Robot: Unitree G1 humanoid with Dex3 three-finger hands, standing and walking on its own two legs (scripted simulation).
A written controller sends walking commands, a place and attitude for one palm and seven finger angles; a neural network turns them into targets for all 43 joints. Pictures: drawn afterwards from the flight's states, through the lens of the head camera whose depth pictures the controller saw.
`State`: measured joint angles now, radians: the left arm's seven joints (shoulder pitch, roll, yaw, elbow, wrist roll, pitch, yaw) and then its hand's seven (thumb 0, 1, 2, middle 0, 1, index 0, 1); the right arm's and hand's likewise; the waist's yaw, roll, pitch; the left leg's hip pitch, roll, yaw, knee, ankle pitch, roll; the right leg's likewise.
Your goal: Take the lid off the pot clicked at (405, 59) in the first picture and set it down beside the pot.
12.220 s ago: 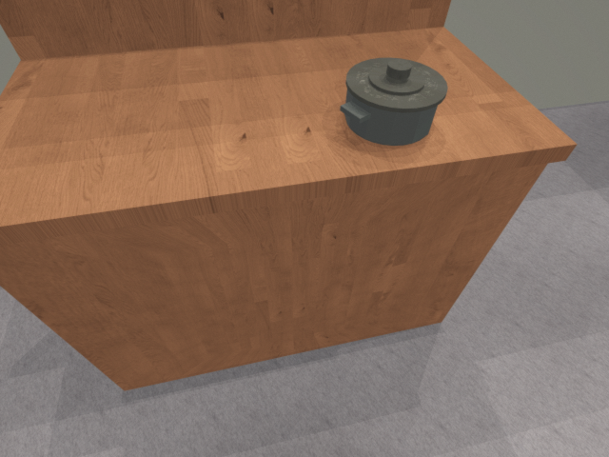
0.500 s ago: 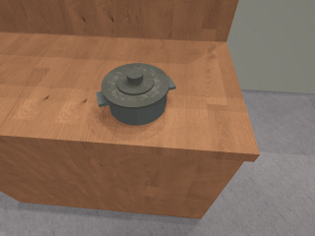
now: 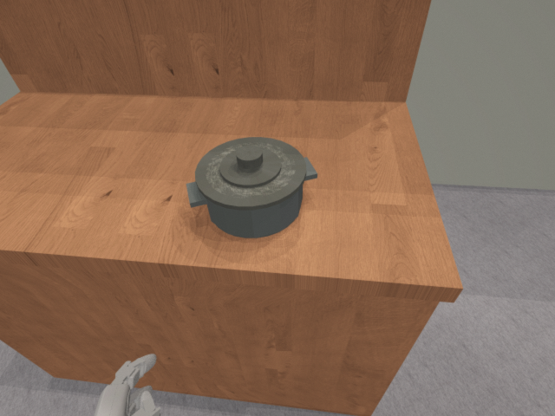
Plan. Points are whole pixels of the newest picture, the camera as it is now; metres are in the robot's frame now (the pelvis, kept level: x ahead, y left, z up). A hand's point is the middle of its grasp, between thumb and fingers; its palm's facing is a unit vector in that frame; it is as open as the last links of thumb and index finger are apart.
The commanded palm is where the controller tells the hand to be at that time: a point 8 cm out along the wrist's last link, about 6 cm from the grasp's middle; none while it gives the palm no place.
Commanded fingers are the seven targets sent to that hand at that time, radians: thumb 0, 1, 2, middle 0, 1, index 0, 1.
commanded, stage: lift the closed hand beside the body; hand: left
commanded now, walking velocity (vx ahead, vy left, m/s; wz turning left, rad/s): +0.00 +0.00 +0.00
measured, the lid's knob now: (249, 156) +0.47 +0.08 +0.15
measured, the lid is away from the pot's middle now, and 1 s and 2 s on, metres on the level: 0.00 0.00 0.00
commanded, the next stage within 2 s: raise the hand higher, near the body in 0.44 s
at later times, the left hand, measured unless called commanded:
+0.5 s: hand (91, 412) +0.12 +0.22 +0.07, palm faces +0.30 -0.87 -0.39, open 3.1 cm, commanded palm +0.06 +0.25 +0.11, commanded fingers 0.00 0.90 0.90 -1.30 -1.50 -1.30 -1.50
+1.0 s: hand (61, 364) +0.14 +0.23 +0.14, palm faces +0.35 -0.84 -0.42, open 3.1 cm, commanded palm +0.08 +0.26 +0.17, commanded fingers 0.00 0.90 0.90 -1.30 -1.50 -1.30 -1.50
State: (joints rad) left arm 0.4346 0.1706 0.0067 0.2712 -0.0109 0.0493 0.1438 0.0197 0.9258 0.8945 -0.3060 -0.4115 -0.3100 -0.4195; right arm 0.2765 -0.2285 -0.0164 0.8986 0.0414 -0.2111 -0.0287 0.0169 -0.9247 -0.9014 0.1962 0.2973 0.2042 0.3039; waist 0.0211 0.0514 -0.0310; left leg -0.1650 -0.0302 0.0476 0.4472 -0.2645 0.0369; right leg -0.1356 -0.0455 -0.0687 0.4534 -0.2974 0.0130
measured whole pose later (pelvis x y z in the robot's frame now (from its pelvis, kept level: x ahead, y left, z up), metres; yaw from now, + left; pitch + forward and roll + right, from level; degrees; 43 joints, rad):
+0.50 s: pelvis -0.02 -0.02 +0.00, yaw +0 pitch -4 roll +0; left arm 0.68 0.28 0.18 -0.32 -0.03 -0.07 0.07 0.02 0.89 0.90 -1.21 -1.40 -1.22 -1.41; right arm 0.21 -0.19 0.01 0.61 0.01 -0.15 -0.06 0.01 -0.91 -0.90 0.20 0.30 0.21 0.31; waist 0.07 0.05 0.02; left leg -0.14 0.01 0.04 0.45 -0.24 0.02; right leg -0.10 -0.01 -0.08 0.42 -0.25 -0.01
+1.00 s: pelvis -0.02 +0.00 +0.00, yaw -1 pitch -4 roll -1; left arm 0.64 0.31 0.26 -0.51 -0.02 -0.13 0.08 0.02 0.89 0.89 -1.30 -1.49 -1.31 -1.50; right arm 0.16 -0.21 0.00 0.60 0.02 -0.19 -0.07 0.01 -0.91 -0.90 0.20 0.30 0.20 0.30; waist 0.09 0.05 0.03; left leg -0.13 0.00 0.06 0.46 -0.25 0.03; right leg -0.09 -0.02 -0.06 0.42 -0.26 0.01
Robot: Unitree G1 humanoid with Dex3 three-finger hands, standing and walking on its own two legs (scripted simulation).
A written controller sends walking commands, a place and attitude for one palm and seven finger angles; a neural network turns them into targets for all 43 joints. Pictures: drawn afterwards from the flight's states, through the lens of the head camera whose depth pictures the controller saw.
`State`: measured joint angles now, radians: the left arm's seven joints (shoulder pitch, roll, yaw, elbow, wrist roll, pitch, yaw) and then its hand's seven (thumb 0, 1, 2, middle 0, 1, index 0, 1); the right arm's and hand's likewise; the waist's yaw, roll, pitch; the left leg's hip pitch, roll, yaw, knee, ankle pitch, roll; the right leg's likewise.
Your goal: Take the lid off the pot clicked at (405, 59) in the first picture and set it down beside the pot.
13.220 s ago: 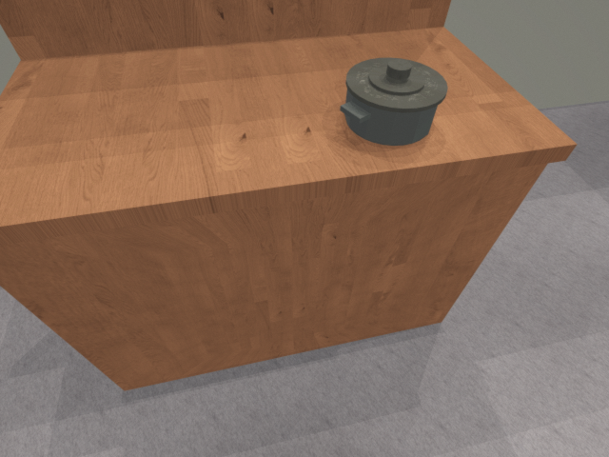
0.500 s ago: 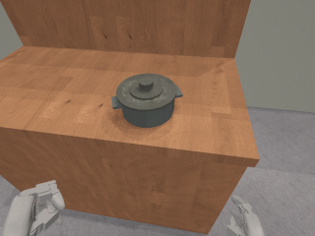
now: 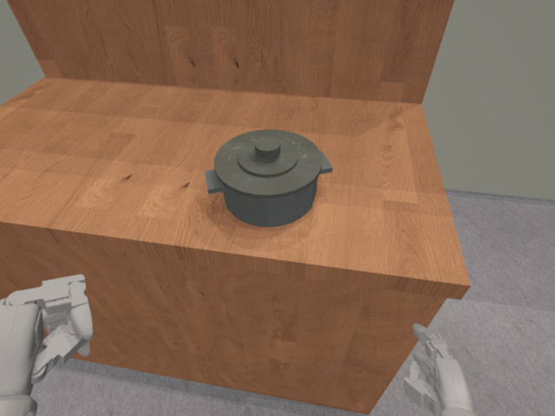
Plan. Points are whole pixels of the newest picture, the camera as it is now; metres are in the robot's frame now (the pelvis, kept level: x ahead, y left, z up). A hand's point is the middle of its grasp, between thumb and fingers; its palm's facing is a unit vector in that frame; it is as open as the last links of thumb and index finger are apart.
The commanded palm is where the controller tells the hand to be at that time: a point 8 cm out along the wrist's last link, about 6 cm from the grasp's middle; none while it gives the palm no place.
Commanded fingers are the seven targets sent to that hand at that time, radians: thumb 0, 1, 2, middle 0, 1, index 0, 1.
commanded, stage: raise the hand higher, near the body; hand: left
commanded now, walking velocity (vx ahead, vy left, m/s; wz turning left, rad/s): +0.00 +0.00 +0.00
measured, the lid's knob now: (267, 147) +0.49 +0.09 +0.15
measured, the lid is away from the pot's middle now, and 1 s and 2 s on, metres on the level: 0.00 0.00 0.00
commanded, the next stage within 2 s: reach forward and open the fingers in 0.32 s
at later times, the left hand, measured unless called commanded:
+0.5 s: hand (72, 272) +0.19 +0.24 +0.19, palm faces +0.43 -0.62 -0.65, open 3.1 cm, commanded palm +0.13 +0.27 +0.22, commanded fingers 0.00 0.76 1.00 -1.27 -1.32 -1.27 -1.32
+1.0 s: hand (57, 261) +0.20 +0.27 +0.19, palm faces -0.09 +0.06 -0.99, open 4.7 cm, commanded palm +0.18 +0.26 +0.25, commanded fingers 0.00 -0.08 1.53 -1.01 -0.44 -1.01 -0.44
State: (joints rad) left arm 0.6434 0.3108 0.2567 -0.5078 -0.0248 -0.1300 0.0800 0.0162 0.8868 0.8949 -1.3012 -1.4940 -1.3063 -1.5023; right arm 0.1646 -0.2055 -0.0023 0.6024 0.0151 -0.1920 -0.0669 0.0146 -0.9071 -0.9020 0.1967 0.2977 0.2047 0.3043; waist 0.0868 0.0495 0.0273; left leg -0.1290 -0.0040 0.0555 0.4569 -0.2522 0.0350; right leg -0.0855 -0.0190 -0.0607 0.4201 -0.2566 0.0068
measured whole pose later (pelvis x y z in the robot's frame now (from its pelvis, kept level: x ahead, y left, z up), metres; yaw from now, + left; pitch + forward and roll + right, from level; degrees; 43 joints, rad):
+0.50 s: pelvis +0.00 +0.00 +0.00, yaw +0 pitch -2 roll -1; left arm 0.48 0.42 0.33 -0.63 0.20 -0.07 0.11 0.01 0.88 0.90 -1.30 -1.48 -1.31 -1.49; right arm 0.19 -0.22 0.03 0.58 0.00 -0.09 -0.03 0.01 -0.91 -0.90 0.20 0.30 0.21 0.30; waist 0.10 0.06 0.01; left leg -0.19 -0.01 0.06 0.49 -0.27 0.04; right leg -0.15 -0.03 -0.06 0.46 -0.27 0.01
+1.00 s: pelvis -0.02 +0.00 +0.00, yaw +3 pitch +0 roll -1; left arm 0.17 0.81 0.21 -0.45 0.63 0.06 -0.36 0.00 0.23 1.32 -1.13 -0.77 -1.14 -0.78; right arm 0.10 -0.31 0.02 0.54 0.06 0.05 -0.02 0.01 -0.91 -0.90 0.20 0.30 0.20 0.30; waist 0.10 0.16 0.00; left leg -0.27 -0.03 0.02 0.47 -0.20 0.05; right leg -0.21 -0.04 -0.10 0.45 -0.23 0.02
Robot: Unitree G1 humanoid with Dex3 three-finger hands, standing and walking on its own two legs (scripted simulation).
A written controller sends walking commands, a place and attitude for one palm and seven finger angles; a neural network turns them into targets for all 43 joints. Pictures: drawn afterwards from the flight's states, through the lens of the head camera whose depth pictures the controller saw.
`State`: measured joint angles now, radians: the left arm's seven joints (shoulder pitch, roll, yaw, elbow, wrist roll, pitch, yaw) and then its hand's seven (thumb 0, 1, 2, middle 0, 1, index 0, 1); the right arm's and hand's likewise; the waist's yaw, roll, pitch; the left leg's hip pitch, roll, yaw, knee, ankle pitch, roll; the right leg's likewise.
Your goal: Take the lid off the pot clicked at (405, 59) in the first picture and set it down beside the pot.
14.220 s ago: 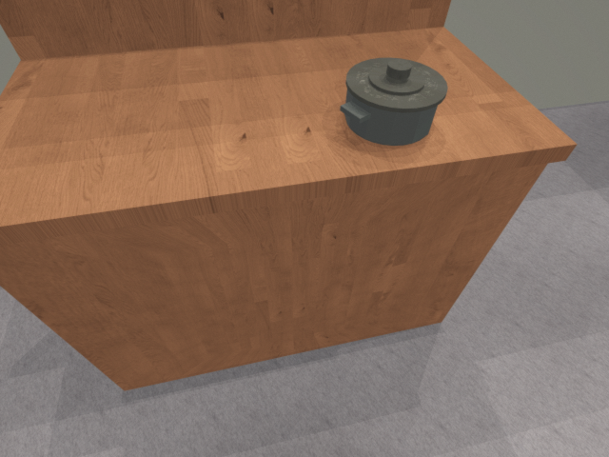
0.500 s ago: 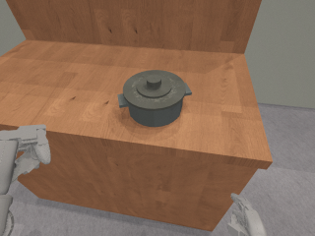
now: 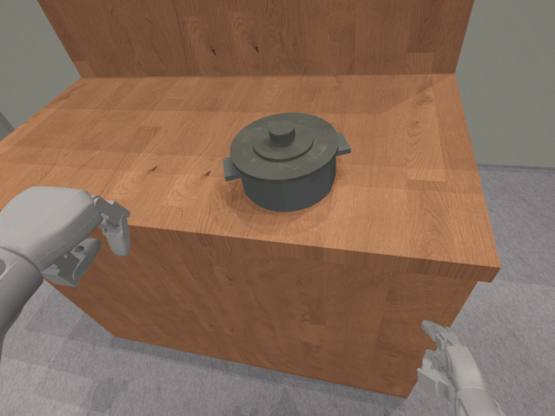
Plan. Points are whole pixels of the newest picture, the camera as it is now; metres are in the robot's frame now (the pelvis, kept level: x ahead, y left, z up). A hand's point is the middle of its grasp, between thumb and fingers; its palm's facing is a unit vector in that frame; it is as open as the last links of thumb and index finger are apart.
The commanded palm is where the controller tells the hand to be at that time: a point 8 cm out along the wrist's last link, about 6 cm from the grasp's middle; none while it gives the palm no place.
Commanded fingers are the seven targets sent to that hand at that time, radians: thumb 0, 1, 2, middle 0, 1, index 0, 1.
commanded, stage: reach forward and open the fingers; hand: left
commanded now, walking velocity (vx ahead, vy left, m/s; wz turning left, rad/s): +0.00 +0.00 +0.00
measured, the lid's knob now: (281, 131) +0.51 +0.07 +0.15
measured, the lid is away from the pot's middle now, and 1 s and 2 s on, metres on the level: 0.00 0.00 0.00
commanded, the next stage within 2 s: move the open hand above the knob in 0.52 s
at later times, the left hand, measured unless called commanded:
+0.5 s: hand (93, 220) +0.27 +0.25 +0.20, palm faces -0.05 +0.02 -1.00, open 9.9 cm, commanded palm +0.24 +0.25 +0.28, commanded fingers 0.00 -0.38 1.65 -0.87 -0.08 -0.87 -0.08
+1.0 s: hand (121, 149) +0.35 +0.23 +0.25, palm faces +0.01 -0.01 -1.00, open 10.0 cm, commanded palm +0.30 +0.20 +0.29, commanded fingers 0.00 -0.38 1.64 -0.86 -0.08 -0.86 -0.08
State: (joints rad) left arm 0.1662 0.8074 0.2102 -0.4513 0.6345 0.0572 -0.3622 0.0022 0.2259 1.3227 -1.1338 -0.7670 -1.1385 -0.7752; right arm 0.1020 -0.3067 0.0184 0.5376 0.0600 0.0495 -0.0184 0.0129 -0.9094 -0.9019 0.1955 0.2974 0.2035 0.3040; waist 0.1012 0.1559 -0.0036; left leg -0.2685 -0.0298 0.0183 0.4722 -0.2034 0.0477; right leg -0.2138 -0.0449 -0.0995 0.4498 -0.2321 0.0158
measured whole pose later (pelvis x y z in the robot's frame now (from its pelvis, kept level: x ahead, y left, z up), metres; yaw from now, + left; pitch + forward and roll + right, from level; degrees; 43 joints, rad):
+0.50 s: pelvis -0.04 +0.02 +0.00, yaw -1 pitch -2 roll +0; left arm -0.22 0.74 0.07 -0.19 0.70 0.05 -0.45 0.00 -0.36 1.65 -0.89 -0.10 -0.89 -0.11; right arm 0.13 -0.29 0.02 0.55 0.07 0.03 0.00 0.01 -0.91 -0.90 0.20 0.30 0.20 0.30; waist 0.07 0.13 0.03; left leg -0.26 -0.05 0.06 0.44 -0.14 0.07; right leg -0.24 -0.06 -0.05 0.47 -0.19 0.02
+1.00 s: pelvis -0.02 +0.00 +0.00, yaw -1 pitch +0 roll +0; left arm -0.59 0.71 -0.02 0.09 0.76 0.15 -0.46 0.00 -0.37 1.63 -0.88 -0.08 -0.88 -0.09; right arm 0.10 -0.29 0.03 0.56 0.08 0.05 0.02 0.01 -0.91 -0.90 0.20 0.30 0.20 0.30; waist 0.06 0.13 0.01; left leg -0.28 -0.05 0.03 0.44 -0.15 0.05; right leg -0.26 -0.05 -0.06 0.48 -0.21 0.01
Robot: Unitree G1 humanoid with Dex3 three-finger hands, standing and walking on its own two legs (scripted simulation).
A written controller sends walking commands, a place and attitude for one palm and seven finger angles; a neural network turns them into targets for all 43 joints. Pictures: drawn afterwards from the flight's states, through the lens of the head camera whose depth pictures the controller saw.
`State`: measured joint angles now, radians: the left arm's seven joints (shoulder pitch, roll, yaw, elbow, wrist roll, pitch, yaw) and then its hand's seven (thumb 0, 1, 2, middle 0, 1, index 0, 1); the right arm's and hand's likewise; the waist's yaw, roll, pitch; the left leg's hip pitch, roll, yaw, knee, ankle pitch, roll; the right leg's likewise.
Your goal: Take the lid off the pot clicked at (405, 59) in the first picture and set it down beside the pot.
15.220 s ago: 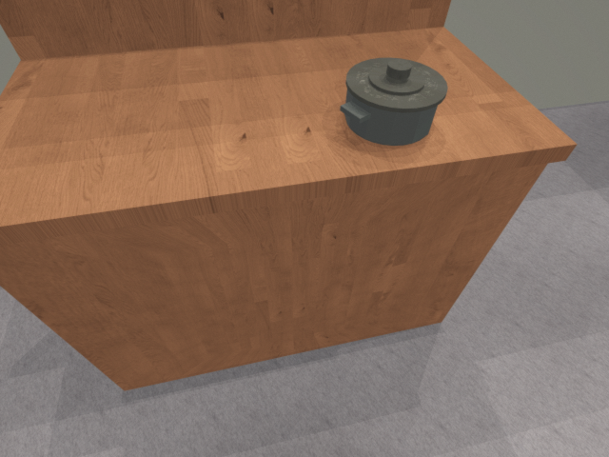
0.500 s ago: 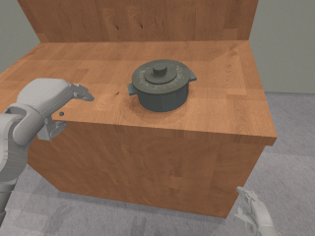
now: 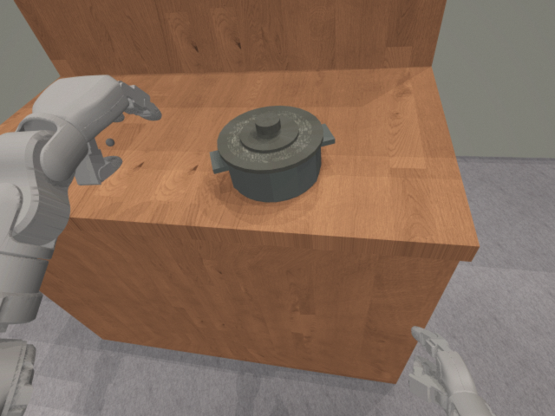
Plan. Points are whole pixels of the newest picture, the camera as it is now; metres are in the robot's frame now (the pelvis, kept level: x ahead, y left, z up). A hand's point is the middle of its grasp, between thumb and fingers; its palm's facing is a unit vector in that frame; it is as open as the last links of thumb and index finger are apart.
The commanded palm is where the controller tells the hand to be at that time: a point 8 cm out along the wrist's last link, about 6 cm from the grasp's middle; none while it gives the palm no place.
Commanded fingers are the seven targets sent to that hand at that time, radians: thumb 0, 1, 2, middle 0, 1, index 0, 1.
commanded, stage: move the open hand above the knob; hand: left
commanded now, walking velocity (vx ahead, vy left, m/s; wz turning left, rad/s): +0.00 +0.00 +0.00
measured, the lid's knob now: (267, 123) +0.53 +0.07 +0.16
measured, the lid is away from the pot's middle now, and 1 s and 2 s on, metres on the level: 0.00 0.00 0.00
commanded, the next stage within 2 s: none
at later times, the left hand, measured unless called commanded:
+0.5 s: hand (199, 151) +0.41 +0.14 +0.20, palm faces -0.15 +0.09 -0.99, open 10.0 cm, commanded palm +0.39 +0.16 +0.29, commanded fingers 0.00 -0.38 1.64 -0.86 -0.08 -0.86 -0.08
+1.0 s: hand (223, 101) +0.48 +0.12 +0.23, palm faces -0.09 -0.06 -0.99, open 10.1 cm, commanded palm +0.45 +0.10 +0.29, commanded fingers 0.00 -0.38 1.64 -0.86 -0.08 -0.86 -0.08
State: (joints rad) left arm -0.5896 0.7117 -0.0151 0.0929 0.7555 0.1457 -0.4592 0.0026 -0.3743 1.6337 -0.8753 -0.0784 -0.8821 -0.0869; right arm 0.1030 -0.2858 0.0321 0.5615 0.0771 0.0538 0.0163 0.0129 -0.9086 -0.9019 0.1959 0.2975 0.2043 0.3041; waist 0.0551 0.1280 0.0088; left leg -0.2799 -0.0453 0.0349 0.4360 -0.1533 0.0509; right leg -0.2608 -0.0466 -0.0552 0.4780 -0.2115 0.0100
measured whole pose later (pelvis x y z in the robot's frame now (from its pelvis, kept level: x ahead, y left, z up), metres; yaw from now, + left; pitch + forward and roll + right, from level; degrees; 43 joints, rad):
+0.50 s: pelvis +0.02 -0.01 +0.00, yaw +0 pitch +0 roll +1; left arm -0.67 0.63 -0.27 0.07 0.78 0.17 -0.50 0.00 -0.37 1.63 -0.88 -0.08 -0.88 -0.09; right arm 0.09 -0.30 0.03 0.57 0.08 0.06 -0.01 0.01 -0.91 -0.90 0.19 0.30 0.20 0.30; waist 0.02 0.12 0.04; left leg -0.25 -0.04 0.03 0.44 -0.19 0.04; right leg -0.23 -0.04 -0.06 0.49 -0.26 0.00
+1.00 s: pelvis +0.03 +0.00 +0.00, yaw -1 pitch +3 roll +1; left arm -0.99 0.45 -0.30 0.50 0.83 0.34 -0.41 0.00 -0.37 1.63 -0.87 -0.08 -0.87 -0.09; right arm 0.17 -0.28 0.03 0.61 0.09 0.13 0.05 0.01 -0.91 -0.90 0.19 0.30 0.20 0.30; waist -0.01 0.10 -0.05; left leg -0.29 -0.05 0.05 0.42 -0.19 0.05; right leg -0.28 -0.05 -0.03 0.48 -0.25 0.01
